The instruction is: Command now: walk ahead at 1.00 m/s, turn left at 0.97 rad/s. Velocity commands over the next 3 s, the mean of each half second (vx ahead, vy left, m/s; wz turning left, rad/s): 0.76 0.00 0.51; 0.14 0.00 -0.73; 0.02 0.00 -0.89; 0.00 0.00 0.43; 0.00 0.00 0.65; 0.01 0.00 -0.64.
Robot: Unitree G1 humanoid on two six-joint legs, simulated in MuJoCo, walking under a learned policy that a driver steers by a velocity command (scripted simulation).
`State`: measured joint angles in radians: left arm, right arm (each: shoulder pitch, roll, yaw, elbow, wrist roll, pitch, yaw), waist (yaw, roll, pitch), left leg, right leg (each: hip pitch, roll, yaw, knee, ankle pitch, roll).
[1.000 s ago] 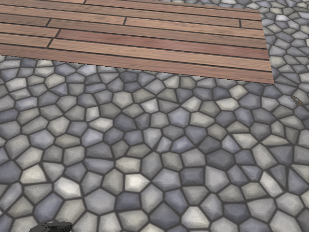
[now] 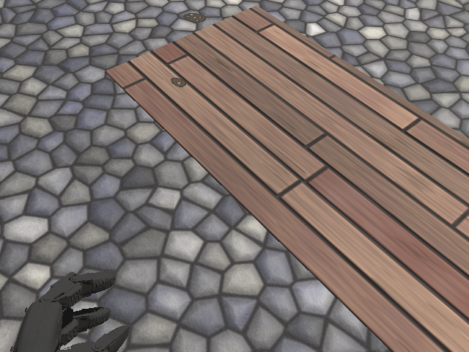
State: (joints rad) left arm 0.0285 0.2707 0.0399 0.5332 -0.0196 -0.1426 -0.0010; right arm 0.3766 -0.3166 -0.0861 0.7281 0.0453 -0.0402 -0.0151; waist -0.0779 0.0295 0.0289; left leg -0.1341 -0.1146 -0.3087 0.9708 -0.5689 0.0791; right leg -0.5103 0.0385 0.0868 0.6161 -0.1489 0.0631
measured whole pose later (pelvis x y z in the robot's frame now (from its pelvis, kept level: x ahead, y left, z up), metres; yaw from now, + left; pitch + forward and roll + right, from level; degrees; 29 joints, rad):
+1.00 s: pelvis +0.49 +0.00 +0.03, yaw -11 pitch +2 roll +3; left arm 0.25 0.32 0.08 0.62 -0.01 0.02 0.01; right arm 0.00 -0.30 -0.08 0.72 -0.01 0.00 -0.03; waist 0.03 0.02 0.08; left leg -0.54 -0.02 -0.04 1.12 -0.43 -0.03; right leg -0.41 0.04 0.05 0.55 -0.18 -0.07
